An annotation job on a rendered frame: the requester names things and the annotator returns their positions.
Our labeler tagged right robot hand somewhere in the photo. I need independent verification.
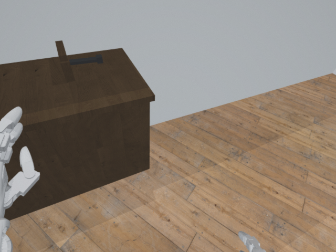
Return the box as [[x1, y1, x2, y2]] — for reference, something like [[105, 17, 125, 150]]
[[238, 231, 266, 252]]

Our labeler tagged robot left forearm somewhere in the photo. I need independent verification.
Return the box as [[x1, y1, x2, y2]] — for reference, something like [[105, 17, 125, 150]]
[[0, 217, 13, 252]]

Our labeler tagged left robot hand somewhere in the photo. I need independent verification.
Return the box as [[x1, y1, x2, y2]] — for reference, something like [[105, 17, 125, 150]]
[[0, 107, 40, 217]]

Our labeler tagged tap lever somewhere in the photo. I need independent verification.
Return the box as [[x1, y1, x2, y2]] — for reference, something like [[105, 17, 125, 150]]
[[69, 54, 103, 65]]

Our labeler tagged counter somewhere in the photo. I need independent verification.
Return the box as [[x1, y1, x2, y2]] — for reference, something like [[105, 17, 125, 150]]
[[0, 40, 155, 220]]

